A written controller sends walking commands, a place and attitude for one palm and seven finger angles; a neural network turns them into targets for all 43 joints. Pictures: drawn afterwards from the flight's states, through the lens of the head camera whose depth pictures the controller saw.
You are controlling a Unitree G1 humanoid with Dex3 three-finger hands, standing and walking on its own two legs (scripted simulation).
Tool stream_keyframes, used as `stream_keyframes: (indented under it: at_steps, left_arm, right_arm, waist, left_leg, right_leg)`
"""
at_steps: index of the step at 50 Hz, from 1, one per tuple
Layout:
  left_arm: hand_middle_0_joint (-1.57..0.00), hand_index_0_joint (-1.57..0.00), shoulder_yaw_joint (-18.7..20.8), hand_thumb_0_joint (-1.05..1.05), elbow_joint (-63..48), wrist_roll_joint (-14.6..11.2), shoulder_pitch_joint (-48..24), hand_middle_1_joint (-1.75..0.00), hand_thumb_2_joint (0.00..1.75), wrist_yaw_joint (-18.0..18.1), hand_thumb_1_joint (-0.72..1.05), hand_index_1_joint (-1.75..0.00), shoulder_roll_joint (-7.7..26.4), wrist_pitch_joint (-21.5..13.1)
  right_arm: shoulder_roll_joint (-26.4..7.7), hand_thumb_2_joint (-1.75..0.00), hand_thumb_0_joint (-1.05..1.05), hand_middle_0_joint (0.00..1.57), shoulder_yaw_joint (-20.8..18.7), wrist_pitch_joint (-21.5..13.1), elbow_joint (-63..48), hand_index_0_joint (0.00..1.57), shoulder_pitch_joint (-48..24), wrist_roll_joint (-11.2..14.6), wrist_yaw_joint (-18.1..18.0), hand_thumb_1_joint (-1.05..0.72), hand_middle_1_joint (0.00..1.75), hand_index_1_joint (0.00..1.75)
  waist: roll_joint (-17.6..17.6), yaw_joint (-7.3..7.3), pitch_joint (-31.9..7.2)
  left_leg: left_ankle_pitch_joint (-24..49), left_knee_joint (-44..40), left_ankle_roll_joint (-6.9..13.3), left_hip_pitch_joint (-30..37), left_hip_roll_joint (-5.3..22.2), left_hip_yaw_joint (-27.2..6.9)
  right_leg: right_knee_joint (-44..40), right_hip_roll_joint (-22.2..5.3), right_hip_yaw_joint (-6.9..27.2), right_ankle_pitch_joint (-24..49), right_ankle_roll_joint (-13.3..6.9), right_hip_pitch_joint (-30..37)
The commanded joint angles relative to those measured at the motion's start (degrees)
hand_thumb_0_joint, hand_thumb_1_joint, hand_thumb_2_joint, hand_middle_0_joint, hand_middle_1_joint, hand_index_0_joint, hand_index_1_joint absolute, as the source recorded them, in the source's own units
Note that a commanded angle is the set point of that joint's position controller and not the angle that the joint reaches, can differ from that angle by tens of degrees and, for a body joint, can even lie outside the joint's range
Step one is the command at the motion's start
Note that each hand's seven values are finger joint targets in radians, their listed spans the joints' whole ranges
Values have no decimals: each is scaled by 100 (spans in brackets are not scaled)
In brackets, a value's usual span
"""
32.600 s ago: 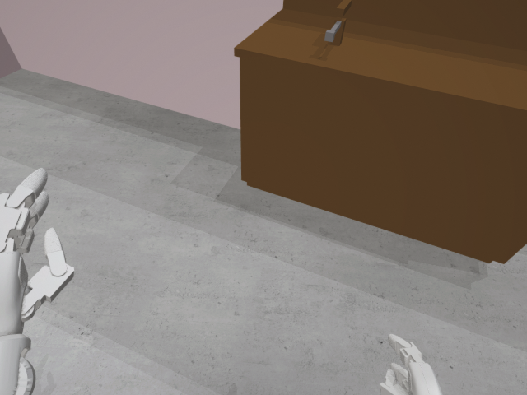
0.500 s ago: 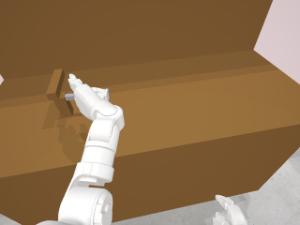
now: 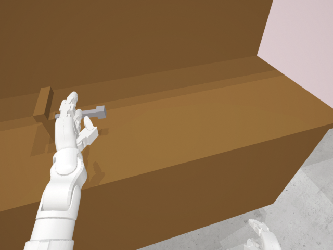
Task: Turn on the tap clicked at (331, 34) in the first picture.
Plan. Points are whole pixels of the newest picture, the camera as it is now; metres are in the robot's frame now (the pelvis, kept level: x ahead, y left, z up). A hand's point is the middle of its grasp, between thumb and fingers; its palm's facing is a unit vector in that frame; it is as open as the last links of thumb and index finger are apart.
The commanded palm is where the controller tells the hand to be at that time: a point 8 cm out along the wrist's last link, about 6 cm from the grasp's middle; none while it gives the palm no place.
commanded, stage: draw the hand back beside the body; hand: left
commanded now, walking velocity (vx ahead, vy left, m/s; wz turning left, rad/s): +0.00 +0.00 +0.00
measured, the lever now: (101, 112) +0.49 +0.23 +0.08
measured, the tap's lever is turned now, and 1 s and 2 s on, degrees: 84 84 84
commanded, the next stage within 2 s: step back with the hand held close in 1.18 s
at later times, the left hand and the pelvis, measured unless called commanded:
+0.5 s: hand (56, 159) +0.24 +0.23 +0.17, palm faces +0.28 -0.93 -0.24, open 7.6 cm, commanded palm +0.20 +0.28 +0.17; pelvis -0.01 +0.03 +0.01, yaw +1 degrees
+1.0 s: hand (12, 186) +0.18 +0.28 +0.16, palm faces +0.44 -0.83 -0.34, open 7.4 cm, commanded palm +0.15 +0.32 +0.17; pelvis -0.01 +0.03 +0.01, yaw +2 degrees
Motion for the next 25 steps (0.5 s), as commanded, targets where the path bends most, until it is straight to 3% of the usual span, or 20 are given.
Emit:
stream_keyframes:
  at_steps: [1, 4, 5, 8, 12, 15, 16, 18, 19, 21, 24, 25]
  left_arm:
    - [-17, -17, 156, 0, -2260, 199, -1877, -20, 90, -498, 90, -20, 1421, -1485]
    - [-17, -17, -197, 0, -1852, 186, -1601, -21, 90, -621, 90, -21, 1110, -1753]
    - [-17, -17, -337, 0, -1778, 214, -1666, -21, 90, -664, 90, -21, 982, -1842]
    - [-17, -17, -179, 0, -1507, 229, -1273, -22, 90, -679, 90, -22, 1100, -2004]
    - [-18, -18, 86, 0, -1722, 236, -634, -23, 90, -738, 90, -23, 1212, -2170]
    - [-18, -18, 560, 0, -1999, 219, -44, -24, 90, -774, 90, -24, 1544, -2214]
    - [-18, -18, 461, 0, -2124, 205, 43, -24, 90, -806, 90, -24, 1401, -2217]
    - [-18, -18, 479, 0, -2417, 204, 231, -25, 90, -842, 90, -25, 1384, -2227]
    - [-18, -18, 494, 0, -2478, 202, 319, -25, 90, -850, 90, -25, 1388, -2220]
    - [-19, -19, 456, 0, -2751, 242, 391, -26, 90, -857, 90, -26, 1353, -2227]
    - [-19, -19, 443, 0, -2795, 228, 742, -27, 90, -843, 90, -27, 1290, -2205]
    - [-19, -19, 501, 0, -2967, 242, 798, -27, 90, -849, 90, -27, 1351, -2217]
  right_arm:
    - [-490, -90, 0, 20, -116, -738, -1098, 20, -975, -14, 42, -90, 30, 30]
    - [-542, -90, 0, 20, -141, -895, -1060, 20, -893, -14, 35, -90, 30, 30]
    - [-533, -90, 0, 20, -141, -933, -1041, 20, -906, 0, 31, -90, 30, 30]
    - [-572, -90, 0, 20, -127, -936, -993, 20, -856, -20, 17, -90, 30, 30]
    - [-529, -90, 0, 20, -96, -896, -1029, 20, -880, -55, 44, -90, 30, 30]
    - [-536, -90, 0, 20, -110, -850, -1091, 20, -887, -84, 74, -90, 30, 30]
    - [-493, -90, 0, 20, -86, -828, -1138, 20, -888, -89, 85, -90, 30, 30]
    - [-477, -90, 0, 20, -99, -831, -1189, 20, -895, -98, 110, -90, 30, 30]
    - [-484, -90, 0, 20, -90, -833, -1192, 20, -888, -101, 120, -90, 30, 30]
    - [-479, -90, 0, 20, -88, -865, -1223, 20, -890, -106, 136, -90, 30, 30]
    - [-506, -90, 0, 20, -100, -901, -1200, 20, -835, -124, 148, -90, 30, 30]
    - [-525, -90, 0, 20, -111, -924, -1215, 20, -883, -110, 152, -90, 30, 30]
  waist:
    - [484, 185, -1010]
    - [-396, 74, -617]
    - [-133, 46, -422]
    - [-397, 109, -427]
    - [-149, 237, -602]
    - [-79, 347, -698]
    - [-60, 337, -655]
    - [89, 346, -649]
    - [5, 341, -576]
    - [305, 322, -491]
    - [-53, 304, -407]
    - [63, 312, -413]
  left_leg:
    - [1242, -343, 288, 234, -146, 228]
    - [855, -458, 333, 337, -126, 205]
    - [719, -498, 328, 412, -152, 207]
    - [415, -653, 327, 293, -182, 144]
    - [660, -816, 275, 292, -161, 83]
    - [1049, -852, 237, 266, -126, 32]
    - [1137, -874, 212, 216, -100, 12]
    - [1263, -848, 193, 256, -77, 18]
    - [1269, -849, 174, 205, -58, -19]
    - [1301, -866, 136, 246, -39, -51]
    - [1297, -867, 131, 245, 0, -106]
    - [1360, -860, 121, 291, 7, -125]
  right_leg:
    - [-675, -398, 213, 1246, 223, 756]
    - [-968, -310, 171, 624, 262, 472]
    - [-1090, -310, 173, 384, 243, 279]
    - [-1137, -303, 131, 26, 233, 435]
    - [-1057, -294, 63, 345, 170, 770]
    - [-1008, -273, 33, 738, 130, 1031]
    - [-957, -274, 12, 812, 121, 1073]
    - [-957, -272, 35, 927, 108, 1085]
    - [-956, -261, 13, 897, 100, 1068]
    - [-945, -260, 5, 845, 87, 987]
    - [-953, -231, -22, 812, 91, 932]
    - [-951, -221, -16, 807, 86, 907]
